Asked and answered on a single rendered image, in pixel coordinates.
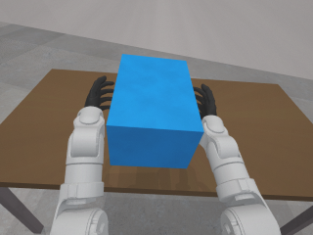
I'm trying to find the robot right upper arm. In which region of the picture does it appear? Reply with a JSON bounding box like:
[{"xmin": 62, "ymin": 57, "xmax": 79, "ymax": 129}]
[{"xmin": 220, "ymin": 204, "xmax": 281, "ymax": 235}]

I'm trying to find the robot left forearm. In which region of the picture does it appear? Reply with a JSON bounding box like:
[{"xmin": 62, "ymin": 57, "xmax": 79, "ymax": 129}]
[{"xmin": 50, "ymin": 106, "xmax": 105, "ymax": 235}]

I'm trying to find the table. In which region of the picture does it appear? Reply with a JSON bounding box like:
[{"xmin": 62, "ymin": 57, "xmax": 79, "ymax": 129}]
[{"xmin": 0, "ymin": 69, "xmax": 313, "ymax": 235}]

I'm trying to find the carton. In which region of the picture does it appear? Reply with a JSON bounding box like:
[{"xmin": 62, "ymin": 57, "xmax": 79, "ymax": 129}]
[{"xmin": 106, "ymin": 54, "xmax": 204, "ymax": 169}]

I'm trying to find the robot left upper arm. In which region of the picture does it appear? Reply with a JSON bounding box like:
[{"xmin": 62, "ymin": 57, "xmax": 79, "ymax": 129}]
[{"xmin": 51, "ymin": 208, "xmax": 109, "ymax": 235}]

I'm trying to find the robot right forearm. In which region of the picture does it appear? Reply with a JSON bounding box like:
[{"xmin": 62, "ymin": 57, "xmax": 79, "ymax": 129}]
[{"xmin": 200, "ymin": 115, "xmax": 282, "ymax": 235}]

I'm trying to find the left robot hand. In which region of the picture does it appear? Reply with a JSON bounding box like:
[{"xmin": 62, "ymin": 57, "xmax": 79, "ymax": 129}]
[{"xmin": 84, "ymin": 75, "xmax": 114, "ymax": 111}]

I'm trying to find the right robot hand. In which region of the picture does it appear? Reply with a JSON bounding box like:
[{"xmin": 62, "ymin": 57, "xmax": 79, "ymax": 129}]
[{"xmin": 193, "ymin": 84, "xmax": 217, "ymax": 120}]

